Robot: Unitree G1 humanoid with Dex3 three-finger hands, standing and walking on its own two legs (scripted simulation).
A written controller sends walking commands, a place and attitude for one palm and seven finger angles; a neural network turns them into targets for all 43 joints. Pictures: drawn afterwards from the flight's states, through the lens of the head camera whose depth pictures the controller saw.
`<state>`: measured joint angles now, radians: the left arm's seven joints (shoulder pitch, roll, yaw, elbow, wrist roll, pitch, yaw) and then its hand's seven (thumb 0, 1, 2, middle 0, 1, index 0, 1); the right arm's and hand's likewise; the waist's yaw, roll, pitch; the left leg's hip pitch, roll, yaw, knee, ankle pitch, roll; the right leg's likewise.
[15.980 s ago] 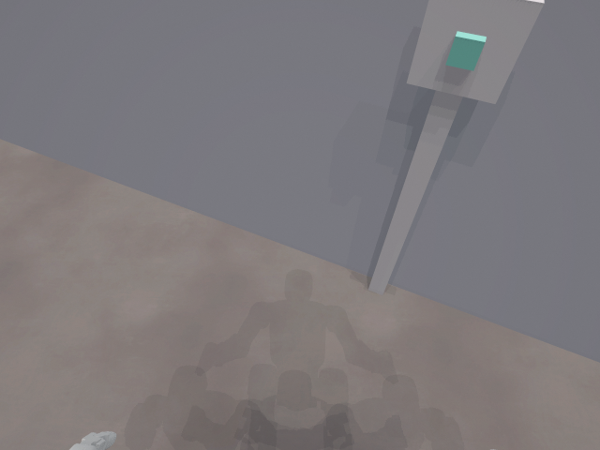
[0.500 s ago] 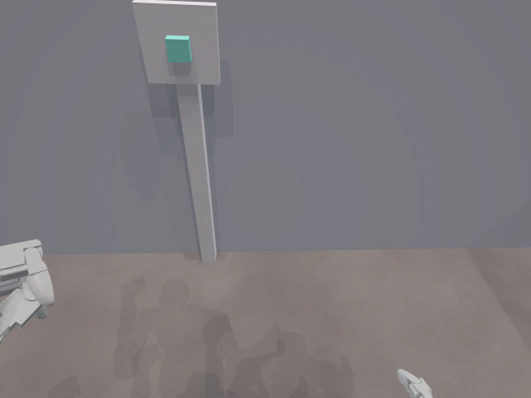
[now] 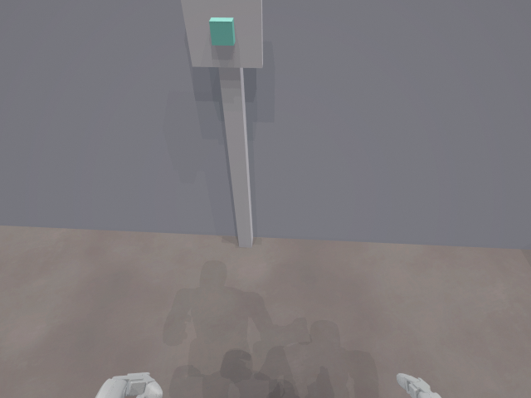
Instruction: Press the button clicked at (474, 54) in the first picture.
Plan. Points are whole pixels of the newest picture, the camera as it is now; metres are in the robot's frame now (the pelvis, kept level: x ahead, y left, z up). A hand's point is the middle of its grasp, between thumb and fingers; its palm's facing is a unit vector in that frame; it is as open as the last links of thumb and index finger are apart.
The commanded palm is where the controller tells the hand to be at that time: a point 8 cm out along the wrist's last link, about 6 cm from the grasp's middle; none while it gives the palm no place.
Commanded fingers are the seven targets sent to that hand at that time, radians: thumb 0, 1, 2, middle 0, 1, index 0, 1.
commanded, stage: let the arm hang, fingers relaxed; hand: left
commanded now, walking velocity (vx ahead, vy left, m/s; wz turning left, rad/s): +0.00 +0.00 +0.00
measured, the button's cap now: (222, 31) +0.87 +0.14 +0.20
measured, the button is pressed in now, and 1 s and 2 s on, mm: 0 0 0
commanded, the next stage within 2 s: stand and wait in 0.88 s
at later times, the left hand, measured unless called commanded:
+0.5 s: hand out of the picture -0.01 +0.24 -0.15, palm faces +0.01 -0.96 -0.29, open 6.7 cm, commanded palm none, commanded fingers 0.00 0.90 0.90 -0.20 -0.30 -0.20 -0.30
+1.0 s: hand out of the picture +0.12 +0.25 -0.13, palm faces -0.05 -0.94 -0.33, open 7.4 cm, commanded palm none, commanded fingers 0.00 0.90 0.90 -0.20 -0.30 -0.20 -0.30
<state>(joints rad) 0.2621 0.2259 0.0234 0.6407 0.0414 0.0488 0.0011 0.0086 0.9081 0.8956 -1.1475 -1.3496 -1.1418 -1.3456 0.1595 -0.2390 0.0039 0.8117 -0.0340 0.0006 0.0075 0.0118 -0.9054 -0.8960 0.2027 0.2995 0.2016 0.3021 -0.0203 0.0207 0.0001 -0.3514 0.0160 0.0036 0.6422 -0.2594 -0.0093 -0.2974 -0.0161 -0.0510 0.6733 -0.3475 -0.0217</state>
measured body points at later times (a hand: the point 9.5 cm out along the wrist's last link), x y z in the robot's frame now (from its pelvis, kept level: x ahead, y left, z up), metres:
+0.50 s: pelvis +0.00 +0.02 +0.02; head +0.02 +0.01 +0.47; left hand -0.01 +0.29 -0.13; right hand +0.01 -0.24 -0.14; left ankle +0.05 +0.13 -0.72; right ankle +0.01 -0.11 -0.72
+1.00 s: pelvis +0.02 +0.01 +0.03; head +0.04 +0.01 +0.47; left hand +0.12 +0.30 -0.11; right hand +0.08 -0.28 -0.12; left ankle +0.05 +0.13 -0.72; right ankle +0.01 -0.11 -0.72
